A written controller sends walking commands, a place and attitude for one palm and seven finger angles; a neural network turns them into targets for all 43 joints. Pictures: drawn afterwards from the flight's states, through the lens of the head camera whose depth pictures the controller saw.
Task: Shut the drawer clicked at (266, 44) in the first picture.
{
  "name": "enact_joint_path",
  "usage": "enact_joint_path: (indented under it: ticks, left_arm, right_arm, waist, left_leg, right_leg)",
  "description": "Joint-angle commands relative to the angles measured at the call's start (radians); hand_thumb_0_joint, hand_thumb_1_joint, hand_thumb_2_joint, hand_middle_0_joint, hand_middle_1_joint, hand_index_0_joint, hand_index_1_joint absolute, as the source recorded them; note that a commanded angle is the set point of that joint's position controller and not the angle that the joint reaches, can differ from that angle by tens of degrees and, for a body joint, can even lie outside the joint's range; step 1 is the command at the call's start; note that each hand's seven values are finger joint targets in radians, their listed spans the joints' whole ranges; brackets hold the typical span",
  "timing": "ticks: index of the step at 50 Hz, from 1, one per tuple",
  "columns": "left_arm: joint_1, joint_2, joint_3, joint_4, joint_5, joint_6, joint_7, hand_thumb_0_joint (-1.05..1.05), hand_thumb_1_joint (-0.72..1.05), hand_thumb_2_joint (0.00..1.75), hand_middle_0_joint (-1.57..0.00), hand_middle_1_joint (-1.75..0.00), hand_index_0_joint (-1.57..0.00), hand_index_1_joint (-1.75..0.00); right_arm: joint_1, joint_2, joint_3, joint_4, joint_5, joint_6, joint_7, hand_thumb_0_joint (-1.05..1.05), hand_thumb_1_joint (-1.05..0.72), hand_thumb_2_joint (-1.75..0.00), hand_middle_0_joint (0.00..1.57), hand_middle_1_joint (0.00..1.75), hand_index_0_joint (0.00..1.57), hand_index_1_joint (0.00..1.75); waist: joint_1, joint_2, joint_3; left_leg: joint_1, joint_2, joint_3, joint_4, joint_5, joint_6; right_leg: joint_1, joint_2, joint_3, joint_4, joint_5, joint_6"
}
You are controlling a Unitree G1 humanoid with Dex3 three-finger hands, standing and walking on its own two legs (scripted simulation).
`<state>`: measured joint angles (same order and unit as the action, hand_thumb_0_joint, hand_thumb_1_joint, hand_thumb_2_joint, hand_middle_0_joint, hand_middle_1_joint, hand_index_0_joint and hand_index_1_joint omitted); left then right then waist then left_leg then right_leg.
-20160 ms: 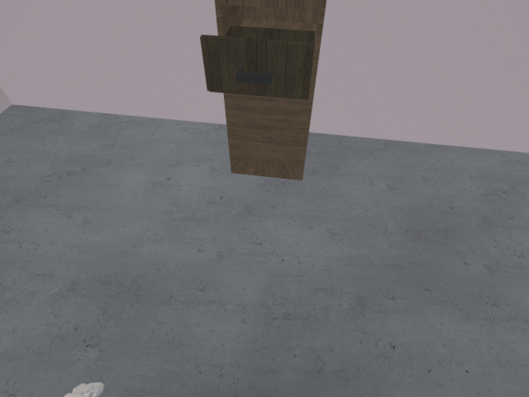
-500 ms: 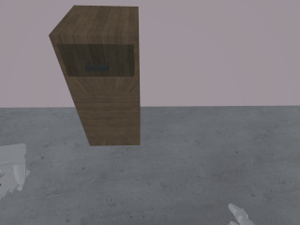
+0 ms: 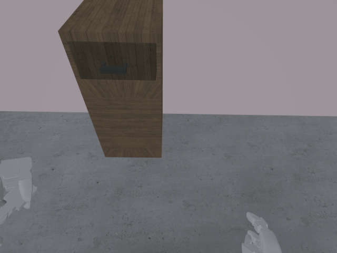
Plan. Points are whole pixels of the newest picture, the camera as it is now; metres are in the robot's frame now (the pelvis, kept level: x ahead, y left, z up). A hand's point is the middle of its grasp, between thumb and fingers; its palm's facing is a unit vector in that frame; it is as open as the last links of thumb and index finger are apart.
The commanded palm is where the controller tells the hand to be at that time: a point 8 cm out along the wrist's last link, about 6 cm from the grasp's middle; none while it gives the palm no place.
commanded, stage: let the arm hang, fingers relaxed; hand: left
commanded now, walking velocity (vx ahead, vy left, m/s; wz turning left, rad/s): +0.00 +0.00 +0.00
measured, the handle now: (114, 67) +0.82 +0.28 -0.01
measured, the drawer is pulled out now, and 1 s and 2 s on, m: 0.00 0.00 0.00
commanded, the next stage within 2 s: look to check the result in 1.18 s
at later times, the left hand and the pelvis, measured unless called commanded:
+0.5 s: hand out of the picture -0.04 +0.21 -0.18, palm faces +0.07 -0.97 -0.21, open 3.7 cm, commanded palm none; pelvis -0.02 +0.01 +0.00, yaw +3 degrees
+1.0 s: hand out of the picture -0.05 +0.16 -0.18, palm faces +0.08 -0.98 -0.16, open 7.3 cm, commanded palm none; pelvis -0.02 +0.01 +0.00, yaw +1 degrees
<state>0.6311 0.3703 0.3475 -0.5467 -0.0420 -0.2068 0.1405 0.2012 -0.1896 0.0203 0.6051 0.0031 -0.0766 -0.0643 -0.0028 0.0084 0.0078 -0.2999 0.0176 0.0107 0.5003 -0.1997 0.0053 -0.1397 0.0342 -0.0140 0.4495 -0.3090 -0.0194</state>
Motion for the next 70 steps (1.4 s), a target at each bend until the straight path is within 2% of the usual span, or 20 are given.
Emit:
enact_joint_path:
  ticks: [1, 3, 4, 5, 6, 9, 11, 14, 16, 17, 19, 21, 24, 27, 31, 34, 39, 50, 63, 70]
  left_arm:
    - [-0.008, 0.149, 0.114, -0.210, -0.009, -0.060, 0.025, 0.00, 0.90, 0.90, -1.40, -1.60, -1.40, -1.60]
    - [0.001, 0.152, 0.117, -0.205, -0.010, -0.058, 0.025, 0.00, 0.90, 0.90, -1.40, -1.60, -1.40, -1.60]
    - [-0.133, 0.041, -0.251, 0.622, 0.083, 0.105, -0.113, 0.00, 0.90, 0.90, -1.40, -1.60, -1.40, -1.60]
    - [-0.129, 0.006, -0.233, 0.648, 0.072, 0.177, -0.130, 0.00, 0.90, 0.90, -1.36, -1.56, -1.36, -1.56]
    - [-0.155, -0.020, -0.243, 0.681, 0.075, 0.189, -0.135, 0.00, 0.90, 0.90, -1.32, -1.51, -1.32, -1.51]
    - [-0.263, 0.006, -0.253, 0.834, 0.081, 0.195, -0.139, 0.00, 0.90, 0.90, -1.20, -1.38, -1.20, -1.38]
    - [-0.320, 0.023, -0.258, 0.964, 0.079, 0.201, -0.135, 0.00, 0.90, 0.90, -1.12, -1.30, -1.12, -1.30]
    - [-0.354, 0.001, -0.285, 1.156, 0.069, 0.217, -0.123, 0.00, 0.90, 0.90, -1.00, -1.17, -1.00, -1.17]
    - [-0.346, -0.014, -0.298, 1.276, 0.064, 0.220, -0.121, 0.00, 0.90, 0.90, -0.92, -1.08, -0.92, -1.08]
    - [-0.336, -0.011, -0.301, 1.327, 0.063, 0.220, -0.120, 0.00, 0.90, 0.90, -0.88, -1.04, -0.88, -1.04]
    - [-0.310, -0.043, -0.305, 1.419, 0.056, 0.218, -0.120, 0.00, 0.90, 0.90, -0.80, -0.95, -0.80, -0.95]
    - [-0.281, -0.061, -0.301, 1.487, 0.058, 0.214, -0.121, 0.00, 0.90, 0.90, -0.72, -0.86, -0.72, -0.86]
    - [-0.263, -0.068, -0.314, 1.561, 0.054, 0.209, -0.121, 0.00, 0.90, 0.90, -0.60, -0.73, -0.60, -0.73]
    - [-0.247, -0.078, -0.323, 1.615, 0.053, 0.207, -0.117, 0.00, 0.90, 0.90, -0.48, -0.60, -0.48, -0.60]
    - [-0.216, -0.101, -0.329, 1.667, 0.052, 0.208, -0.111, 0.00, 0.90, 0.90, -0.32, -0.43, -0.32, -0.43]
    - [-0.199, -0.115, -0.331, 1.686, 0.053, 0.209, -0.107, 0.00, 0.90, 0.90, -0.20, -0.30, -0.20, -0.30]
    - [-0.179, -0.137, -0.328, 1.699, 0.056, 0.210, -0.102, 0.00, 0.90, 0.90, -0.20, -0.30, -0.20, -0.30]
    - [-0.195, -0.164, -0.319, 1.686, 0.056, 0.203, -0.097, 0.00, 0.90, 0.90, -0.20, -0.30, -0.20, -0.30]
    - [-0.231, -0.156, -0.313, 1.678, 0.053, 0.197, -0.098, 0.00, 0.90, 0.90, -0.20, -0.30, -0.20, -0.30]
    - [-0.235, -0.149, -0.316, 1.685, 0.049, 0.196, -0.098, 0.00, 0.90, 0.90, -0.20, -0.30, -0.20, -0.30]
  right_arm:
    - [-0.073, -0.123, -0.053, -0.157, 0.002, -0.051, -0.011, 0.00, -0.90, -0.90, 0.20, 0.30, 0.20, 0.30]
    - [-0.078, -0.122, -0.054, -0.161, 0.003, -0.050, -0.013, 0.00, -0.90, -0.90, 0.20, 0.30, 0.20, 0.30]
    - [-0.140, -0.314, -0.112, 0.065, 0.014, -0.090, 0.076, 0.00, -0.90, -0.90, 0.20, 0.30, 0.20, 0.30]
    - [-0.055, -0.240, -0.111, 0.066, 0.014, -0.032, 0.075, 0.00, -0.90, -0.90, 0.20, 0.30, 0.20, 0.30]
    - [-0.025, -0.212, -0.095, 0.065, 0.001, -0.010, 0.072, 0.00, -0.90, -0.90, 0.20, 0.30, 0.20, 0.30]
    - [-0.029, -0.213, -0.076, 0.062, -0.021, 0.027, 0.063, 0.00, -0.90, -0.90, 0.20, 0.30, 0.20, 0.30]
    - [-0.040, -0.209, -0.074, 0.090, -0.029, 0.044, 0.058, 0.00, -0.90, -0.90, 0.20, 0.30, 0.20, 0.30]
    - [-0.026, -0.169, -0.056, 0.163, -0.036, 0.071, 0.054, 0.00, -0.90, -0.90, 0.20, 0.30, 0.20, 0.30]
    - [-0.021, -0.155, -0.044, 0.215, -0.034, 0.077, 0.051, 0.00, -0.90, -0.90, 0.20, 0.30, 0.20, 0.30]
    - [-0.016, -0.157, -0.042, 0.235, -0.031, 0.080, 0.048, 0.00, -0.90, -0.90, 0.20, 0.30, 0.20, 0.30]
    - [0.013, -0.132, -0.041, 0.283, -0.030, 0.084, 0.041, 0.00, -0.90, -0.90, 0.20, 0.30, 0.20, 0.30]
    - [0.041, -0.119, -0.044, 0.318, -0.030, 0.085, 0.034, 0.00, -0.90, -0.90, 0.20, 0.30, 0.20, 0.30]
    - [0.094, -0.114, -0.047, 0.370, -0.022, 0.086, 0.029, 0.00, -0.90, -0.90, 0.20, 0.30, 0.20, 0.30]
    - [0.129, -0.110, -0.050, 0.413, -0.018, 0.088, 0.026, 0.00, -0.90, -0.90, 0.20, 0.30, 0.20, 0.30]
    - [0.164, -0.085, -0.050, 0.455, -0.017, 0.090, 0.024, 0.00, -0.90, -0.90, 0.20, 0.30, 0.20, 0.30]
    - [0.177, -0.066, -0.048, 0.477, -0.018, 0.092, 0.025, 0.00, -0.90, -0.90, 0.20, 0.30, 0.20, 0.30]
    - [0.194, -0.046, -0.052, 0.493, -0.021, 0.093, 0.025, 0.00, -0.90, -0.90, 0.20, 0.30, 0.20, 0.30]
    - [0.202, -0.004, -0.051, 0.504, -0.023, 0.086, 0.023, 0.00, -0.90, -0.90, 0.20, 0.30, 0.20, 0.30]
    - [0.201, -0.005, -0.054, 0.501, -0.022, 0.086, 0.021, 0.00, -0.90, -0.90, 0.20, 0.30, 0.20, 0.30]
    - [0.191, -0.014, -0.050, 0.508, -0.020, 0.084, 0.018, 0.00, -0.90, -0.90, 0.20, 0.30, 0.20, 0.30]
  waist:
    - [-0.003, 0.047, -0.115]
    - [-0.002, 0.038, -0.107]
    - [-0.026, 0.033, -0.039]
    - [-0.012, 0.007, -0.112]
    - [-0.008, -0.021, -0.110]
    - [-0.003, -0.213, -0.080]
    - [-0.002, -0.232, -0.056]
    - [-0.004, -0.028, -0.023]
    - [0.006, 0.101, 0.009]
    - [0.011, 0.091, 0.020]
    - [0.011, 0.168, 0.021]
    - [0.012, 0.190, 0.000]
    - [0.005, 0.110, -0.014]
    - [0.002, 0.039, 0.027]
    - [-0.002, -0.004, 0.062]
    - [-0.002, -0.003, 0.093]
    - [0.001, -0.019, 0.116]
    - [-0.001, 0.008, 0.135]
    - [-0.007, -0.020, 0.121]
    - [-0.004, 0.004, 0.103]
  left_leg:
    - [0.162, 0.063, -0.061, -0.057, 0.294, 0.027]
    - [0.159, 0.062, -0.058, -0.057, 0.277, 0.025]
    - [0.050, 0.079, -0.073, 0.105, 0.376, 0.031]
    - [0.097, 0.078, -0.055, 0.103, 0.317, 0.022]
    - [0.052, 0.083, -0.078, 0.099, 0.210, 0.037]
    - [-0.003, 0.064, -0.115, 0.100, 0.190, 0.059]
    - [0.004, 0.035, -0.091, 0.108, 0.191, 0.048]
    - [0.040, 0.044, -0.110, 0.036, 0.213, 0.041]
    - [0.010, 0.059, -0.145, -0.045, 0.121, 0.046]
    - [0.002, 0.065, -0.159, -0.067, 0.085, 0.047]
    - [0.003, 0.063, -0.159, -0.100, 0.007, 0.044]
    - [0.025, 0.066, -0.164, -0.125, -0.033, 0.046]
    - [0.077, 0.074, -0.161, -0.125, -0.005, 0.046]
    - [0.089, 0.078, -0.159, -0.138, -0.009, 0.047]
    - [0.089, 0.073, -0.147, -0.156, -0.048, 0.045]
    - [0.076, 0.070, -0.143, -0.170, -0.083, 0.045]
    - [0.050, 0.067, -0.143, -0.186, -0.131, 0.046]
    - [0.044, 0.054, -0.118, -0.156, -0.063, 0.039]
    - [0.076, 0.052, -0.090, -0.105, 0.017, 0.029]
    - [0.099, 0.060, -0.089, -0.097, 0.080, 0.028]
  right_leg:
    - [-0.051, -0.064, 0.043, -0.069, 0.297, 0.019]
    - [-0.053, -0.068, 0.047, -0.082, 0.293, 0.019]
    - [-0.143, -0.144, 0.002, 0.083, 0.399, -0.003]
    - [-0.152, -0.140, 0.064, 0.062, 0.327, -0.011]
    - [-0.165, -0.138, 0.047, 0.070, 0.216, -0.018]
    - [-0.138, -0.134, 0.060, 0.058, 0.205, -0.034]
    - [-0.121, -0.166, 0.081, 0.030, 0.267, -0.054]
    - [-0.117, -0.142, 0.071, 0.025, 0.180, -0.044]
    - [-0.090, -0.114, 0.060, -0.003, 0.056, -0.030]
    - [-0.078, -0.105, 0.054, -0.025, 0.022, -0.029]
    - [-0.061, -0.108, 0.056, -0.055, 0.005, -0.035]
    - [-0.042, -0.105, 0.052, -0.072, 0.013, -0.042]
    - [-0.042, -0.110, 0.042, -0.098, 0.033, -0.040]
    - [-0.069, -0.106, 0.037, -0.111, 0.021, -0.039]
    - [-0.093, -0.111, 0.034, -0.121, -0.013, -0.038]
    - [-0.114, -0.108, 0.036, -0.117, -0.038, -0.037]
    - [-0.135, -0.103, 0.037, -0.108, -0.073, -0.034]
    - [-0.150, -0.109, 0.049, -0.114, -0.049, -0.037]
    - [-0.144, -0.124, 0.061, -0.145, -0.039, -0.047]
    - [-0.112, -0.122, 0.056, -0.139, 0.027, -0.044]
